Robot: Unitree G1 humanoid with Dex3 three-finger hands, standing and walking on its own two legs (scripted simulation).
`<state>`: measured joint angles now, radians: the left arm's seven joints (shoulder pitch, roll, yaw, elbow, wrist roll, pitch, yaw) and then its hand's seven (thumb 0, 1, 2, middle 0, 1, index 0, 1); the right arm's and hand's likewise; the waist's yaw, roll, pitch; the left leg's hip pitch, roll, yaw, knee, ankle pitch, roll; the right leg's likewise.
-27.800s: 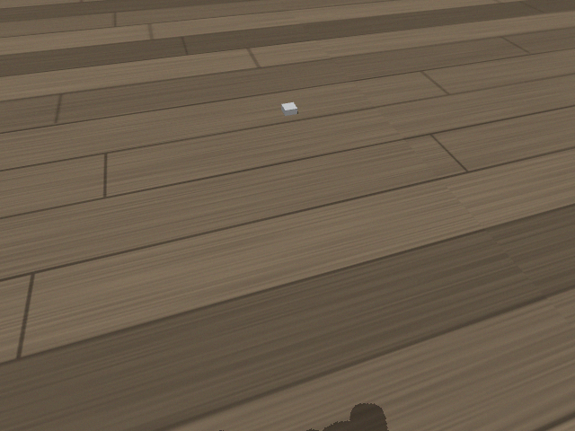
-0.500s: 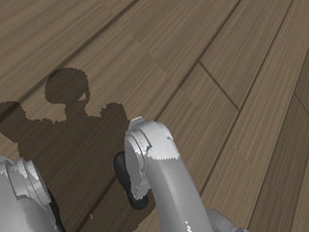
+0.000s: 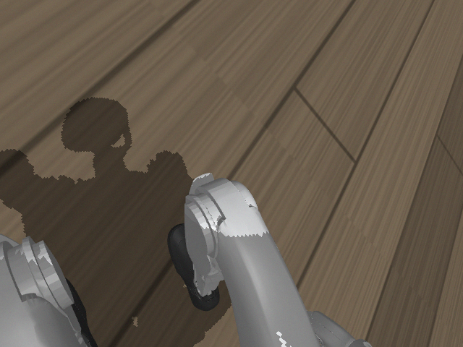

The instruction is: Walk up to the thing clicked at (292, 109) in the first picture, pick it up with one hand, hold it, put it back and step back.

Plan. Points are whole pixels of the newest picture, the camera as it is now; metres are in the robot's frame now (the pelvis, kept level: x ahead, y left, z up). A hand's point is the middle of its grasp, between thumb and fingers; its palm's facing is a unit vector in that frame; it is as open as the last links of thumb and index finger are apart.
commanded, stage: withdraw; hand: left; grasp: from above
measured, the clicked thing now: out of the picture +0.41 +0.36 -0.30
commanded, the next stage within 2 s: home in 0.84 s
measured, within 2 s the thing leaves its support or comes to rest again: neither
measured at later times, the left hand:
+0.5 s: hand out of the picture +0.38 +0.37 -0.11, palm faces -0.48 -0.14 -0.87, open 14.1 cm
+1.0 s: hand out of the picture +0.42 +0.37 -0.17, palm faces -0.39 -0.13 -0.91, open 13.5 cm
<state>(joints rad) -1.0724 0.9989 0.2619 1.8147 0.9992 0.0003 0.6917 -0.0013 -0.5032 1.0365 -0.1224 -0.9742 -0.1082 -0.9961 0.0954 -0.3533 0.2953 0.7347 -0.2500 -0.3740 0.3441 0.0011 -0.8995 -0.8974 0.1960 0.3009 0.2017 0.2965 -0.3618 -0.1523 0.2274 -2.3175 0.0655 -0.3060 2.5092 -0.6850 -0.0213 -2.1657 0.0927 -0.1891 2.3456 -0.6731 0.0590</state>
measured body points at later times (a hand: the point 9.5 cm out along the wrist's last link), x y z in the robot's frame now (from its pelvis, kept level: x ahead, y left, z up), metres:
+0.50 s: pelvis +0.00 -0.01 +0.03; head +0.21 +0.09 +0.41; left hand +0.40 +0.38 -0.06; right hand +0.16 -0.25 -0.08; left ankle +0.07 +0.14 -0.28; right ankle +0.12 -0.12 -0.28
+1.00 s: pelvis +0.00 -0.01 +0.00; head +0.24 +0.10 +0.37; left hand +0.43 +0.37 -0.12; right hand +0.06 -0.27 -0.08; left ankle +0.07 +0.14 -0.28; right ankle +0.12 -0.12 -0.28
